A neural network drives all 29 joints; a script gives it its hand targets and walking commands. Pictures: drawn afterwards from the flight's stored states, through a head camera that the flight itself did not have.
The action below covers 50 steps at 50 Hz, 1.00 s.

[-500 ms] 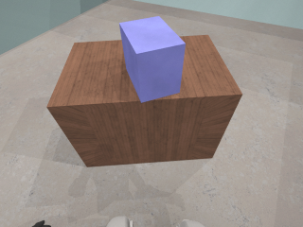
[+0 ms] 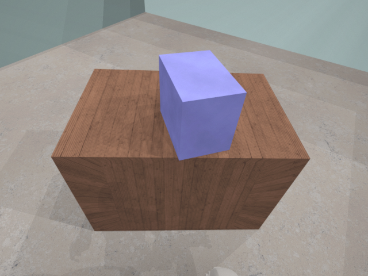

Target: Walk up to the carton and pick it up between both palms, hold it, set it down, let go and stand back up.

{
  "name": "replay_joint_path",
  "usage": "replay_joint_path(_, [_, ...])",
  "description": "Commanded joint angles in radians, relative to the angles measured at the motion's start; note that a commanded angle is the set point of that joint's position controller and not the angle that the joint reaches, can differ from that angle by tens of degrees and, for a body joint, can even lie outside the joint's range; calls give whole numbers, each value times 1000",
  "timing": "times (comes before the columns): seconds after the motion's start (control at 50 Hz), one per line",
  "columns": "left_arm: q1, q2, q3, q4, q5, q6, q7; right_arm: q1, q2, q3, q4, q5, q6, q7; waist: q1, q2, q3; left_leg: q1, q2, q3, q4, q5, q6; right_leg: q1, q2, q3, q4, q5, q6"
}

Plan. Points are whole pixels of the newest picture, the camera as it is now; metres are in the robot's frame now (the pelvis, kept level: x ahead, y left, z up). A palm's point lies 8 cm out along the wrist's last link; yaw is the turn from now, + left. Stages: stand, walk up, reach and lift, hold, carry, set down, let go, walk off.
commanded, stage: walk up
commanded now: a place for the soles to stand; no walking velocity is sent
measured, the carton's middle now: (194, 103) +0.66 -0.04 +0.01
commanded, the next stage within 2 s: none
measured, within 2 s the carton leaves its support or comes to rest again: neither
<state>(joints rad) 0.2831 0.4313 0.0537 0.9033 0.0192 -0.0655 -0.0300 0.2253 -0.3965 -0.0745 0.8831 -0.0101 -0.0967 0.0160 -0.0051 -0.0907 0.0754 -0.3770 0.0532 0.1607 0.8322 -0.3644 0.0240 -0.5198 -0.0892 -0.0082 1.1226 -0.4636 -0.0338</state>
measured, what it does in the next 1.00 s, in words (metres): walks ahead: right foot, then left foot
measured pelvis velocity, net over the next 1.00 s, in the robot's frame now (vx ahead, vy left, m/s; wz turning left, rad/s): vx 0.12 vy -0.01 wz -0.02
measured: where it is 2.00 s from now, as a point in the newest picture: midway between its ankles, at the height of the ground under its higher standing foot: outside the picture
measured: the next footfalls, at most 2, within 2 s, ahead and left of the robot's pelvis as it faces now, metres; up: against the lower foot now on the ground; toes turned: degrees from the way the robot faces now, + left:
right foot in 0.10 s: +0.19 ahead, -0.12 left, +0.00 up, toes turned -3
left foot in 0.42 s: +0.19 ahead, +0.11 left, +0.00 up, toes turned +6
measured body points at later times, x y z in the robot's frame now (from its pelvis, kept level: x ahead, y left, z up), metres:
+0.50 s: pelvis +0.09 +0.01 -0.02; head +0.12 +0.01 +0.43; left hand +0.12 +0.35 -0.13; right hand +0.20 -0.32 -0.13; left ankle +0.15 +0.10 -0.70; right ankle +0.12 -0.15 -0.69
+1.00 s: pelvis +0.12 -0.01 +0.01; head +0.15 +0.00 +0.46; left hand +0.26 +0.29 -0.11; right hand +0.22 -0.32 -0.11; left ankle +0.15 +0.10 -0.70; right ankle +0.15 -0.12 -0.70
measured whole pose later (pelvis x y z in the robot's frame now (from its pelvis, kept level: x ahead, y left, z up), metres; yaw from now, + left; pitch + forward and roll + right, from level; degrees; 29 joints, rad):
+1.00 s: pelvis +0.12 -0.01 +0.01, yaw -1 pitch -2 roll +0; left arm 0.04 0.38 0.02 1.04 0.00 -0.05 0.02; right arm 0.06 -0.36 -0.04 1.05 0.00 -0.05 -0.01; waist -0.03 -0.03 0.11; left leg -0.38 0.05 0.11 0.82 -0.39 0.01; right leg -0.39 -0.02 -0.03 0.83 -0.40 -0.01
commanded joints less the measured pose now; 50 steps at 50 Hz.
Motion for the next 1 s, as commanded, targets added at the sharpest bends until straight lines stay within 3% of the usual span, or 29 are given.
replay_joint_path(0.0, [87, 231, 87, -40, -3, -16, -18, -110, -362, -76, -90, -3, -11, 7, 54, 316, 41, -216, 291, -360, -479, -403, 209, 128, -27, -32, -250, 59, -17])
replay_joint_path(0.06, [302, 262, 124, 42, 5, -14, -2, -131, -268, -50, -108, -18, 25, 4, 155, 143, -76, -528, 139, -192, -112, -557, 96, 566, 64, -43, -326, 26, -38])
replay_joint_path(0.08, [290, 294, 133, 42, 13, -10, 16, -130, -205, -26, -95, -16, 36, -4, 161, -49, -33, -595, 78, -113, 63, -502, 62, 524, -22, 104, -475, -157, -59])
replay_joint_path(0.1, [246, 372, 142, -2, 13, -17, 28, -121, -170, -27, -118, -4, 42, -1, 152, -244, 14, -577, -58, -32, 355, -313, -4, 327, -289, 660, -892, -651, -166])
replay_joint_path(0.12, [119, 403, 140, -41, 13, -25, 34, -178, -250, -45, -107, -11, 47, -1, 122, -95, 60, -503, -1, -193, 432, -199, -10, 205, -367, 853, -984, -691, -259])
replay_joint_path(0.14, [38, 393, 135, -67, 9, -37, 48, -155, -295, -57, -96, -6, 44, 5, 83, -53, 114, -473, 78, -210, 428, -133, -3, 157, -396, 777, -946, -597, -280])
replay_joint_path(0.2, [58, 359, 119, -37, 1, -49, 54, -52, -275, -51, -16, 12, 23, -1, 61, -69, 12, -421, 62, -175, 327, -205, 35, 285, -300, 540, -739, -50, -243])
replay_joint_path(0.26, [-19, 361, 107, -39, 7, -44, 54, -3, -282, -60, -7, 8, 36, 9, 25, -31, 17, -271, 61, -170, 260, -206, 40, 115, -279, 428, -721, -213, -225])
replay_joint_path(0.28, [-23, 358, 102, -47, 10, -40, 54, 16, -264, -58, -2, 6, 41, 12, 19, -124, 7, -213, 48, -142, 243, -163, 46, 56, -260, 374, -718, -232, -220])
replay_joint_path(0.3, [-46, 349, 98, -51, 15, -34, 57, 22, -277, -67, 13, 11, 47, 16, 8, -129, 16, -163, 37, -170, 194, -135, 41, 28, -259, 398, -681, -178, -210])
replay_joint_path(0.34, [-134, 299, 67, -74, 15, -24, 60, 112, -250, -70, 36, 7, 45, 9, -73, -83, -30, 113, 5, -121, 42, 39, 35, -141, -190, 219, -568, -81, -167])
replay_joint_path(0.36, [-158, 248, 40, -74, 8, -17, 63, 200, -257, -80, 82, 12, 42, -2, -118, 67, -78, 260, -13, -174, -52, 72, 21, -237, -144, 129, -372, -56, -104])
replay_joint_path(0.38, [-119, 159, 23, -68, 1, -8, 64, 207, -299, -86, 80, -7, 36, -15, -129, 326, -90, 280, 101, -377, -284, -105, 43, -304, -35, -23, -96, -65, -41])
replay_joint_path(0.4, [-110, 130, 9, -83, -7, 4, 72, 134, -346, -84, 36, -8, 27, -20, -110, 372, -50, 179, 277, -795, -508, -289, 92, -353, 78, -33, 56, -103, 4])
replay_joint_path(0.42, [-67, 235, 46, -56, -6, 13, 73, 51, -386, -95, 10, -3, 27, -26, -81, 210, -74, 144, 325, -852, -539, -454, 154, -276, 35, 70, 67, -84, 15])
replay_joint_path(0.44, [-62, 273, 43, -27, -5, 10, 74, -21, -381, -86, 8, 10, 27, -31, -62, 133, -61, 108, 338, -865, -525, -385, 198, -232, 18, 85, 55, -99, 32])
replay_joint_path(0.48, [-67, 257, 49, 16, -13, -3, 76, -26, -308, -61, -9, 10, 15, -40, -27, 130, -70, 139, 309, -718, -400, 97, 171, -202, -6, 82, 5, -50, 21])
replay_joint_path(0.52, [-17, 245, 43, 44, -19, -6, 81, -56, -316, -58, -5, 0, 17, -40, -6, 302, -130, 149, 286, -565, -282, 290, 190, -121, -27, 52, -53, -82, 17])
replay_joint_path(0.58, [-2, 230, 43, 63, -16, -19, 82, -104, -277, -34, -11, 18, 11, -45, 23, 197, -169, 97, 314, -524, -186, 585, 225, 51, -1, 49, -200, 17, 1])
replay_joint_path(0.62, [-31, 235, 46, 88, -3, -21, 77, -127, -250, -22, 0, 21, 19, -45, 52, 96, -136, -90, 180, -342, -82, 531, 96, 252, -26, 95, -412, 393, -38])
replay_joint_path(0.66, [-107, 272, 45, 55, -13, -12, 75, -173, -229, -21, 5, 26, 26, -44, 19, 8, -120, -96, 46, -153, 32, 221, 14, 160, -132, 329, -501, 363, -126])
replay_joint_path(0.68, [-133, 274, 45, 51, -16, -9, 69, -162, -238, -30, 30, 24, 30, -43, 17, 2, -134, -6, 17, -163, 27, 127, 10, 95, -158, 366, -504, 323, -163])
replay_joint_path(0.72, [-259, 224, 17, 33, -19, 5, 68, -75, -237, -27, 78, 12, 26, -39, -52, 78, -96, 122, 54, -235, -166, 79, 39, 7, -98, 238, -435, 313, -86])
replay_joint_path(0.76, [-221, 193, 10, 54, -29, 12, 71, -95, -292, -32, 94, 6, 12, -41, -34, 125, -152, 135, 258, -490, -270, 175, 162, 25, 13, 29, -241, 255, -1])
replay_joint_path(0.78, [-179, 203, 20, 75, -23, 14, 72, -111, -286, -38, 93, 8, 10, -41, -16, 110, -151, 103, 286, -511, -275, 223, 188, 77, 12, 45, -263, 172, 1])
replay_joint_path(0.82, [-155, 207, 20, 97, -12, 3, 67, -186, -259, -23, 83, 6, 15, -44, 21, 69, -160, 13, 215, -360, -201, 299, 132, 212, -14, 98, -417, 308, -20])
replay_joint_path(0.88, [-200, 218, 25, 95, -14, -2, 62, -206, -209, -7, 90, 20, 26, -32, 14, 49, -161, -12, 87, -188, -163, 161, 14, 242, -97, 238, -526, 313, -92])
replay_joint_path(0.92, [-266, 207, 15, 77, -21, 1, 61, -192, -199, -6, 118, 15, 28, -29, -23, 90, -173, 127, 74, -187, -202, 124, 13, 140, -110, 251, -553, 275, -85])
replay_joint_path(0.98, [-271, 168, -1, 114, -12, 5, 59, -215, -206, 2, 124, 10, 28, -25, -14, 89, -157, 125, 155, -260, -271, 169, 62, 190, -33, 146, -525, 288, -40])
